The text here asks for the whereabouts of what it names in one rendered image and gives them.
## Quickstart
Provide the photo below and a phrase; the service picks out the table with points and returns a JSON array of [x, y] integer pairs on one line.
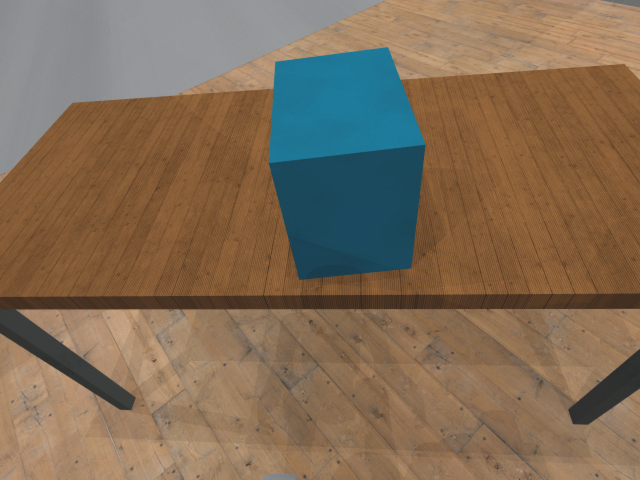
[[529, 199]]

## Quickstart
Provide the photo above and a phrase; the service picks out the carton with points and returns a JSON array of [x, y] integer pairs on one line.
[[346, 157]]

